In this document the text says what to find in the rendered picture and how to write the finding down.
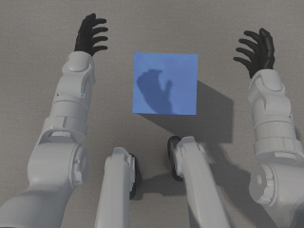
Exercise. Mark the robot right upper arm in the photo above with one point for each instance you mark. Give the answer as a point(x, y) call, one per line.
point(279, 188)

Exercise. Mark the robot right shin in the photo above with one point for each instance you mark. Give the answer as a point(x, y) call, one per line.
point(190, 139)

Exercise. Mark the robot left thigh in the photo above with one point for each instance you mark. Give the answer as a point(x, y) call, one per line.
point(114, 202)

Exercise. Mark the robot right hand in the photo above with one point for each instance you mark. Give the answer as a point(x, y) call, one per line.
point(263, 55)

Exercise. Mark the right robot forearm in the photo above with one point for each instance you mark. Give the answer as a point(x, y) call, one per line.
point(273, 120)

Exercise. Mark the left robot forearm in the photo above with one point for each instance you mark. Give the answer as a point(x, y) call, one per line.
point(68, 115)

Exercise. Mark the carton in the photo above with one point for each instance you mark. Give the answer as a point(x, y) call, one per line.
point(165, 83)

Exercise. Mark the robot left upper arm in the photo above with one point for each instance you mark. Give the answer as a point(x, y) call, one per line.
point(55, 170)

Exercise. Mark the robot left hand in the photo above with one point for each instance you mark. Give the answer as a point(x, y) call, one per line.
point(85, 40)

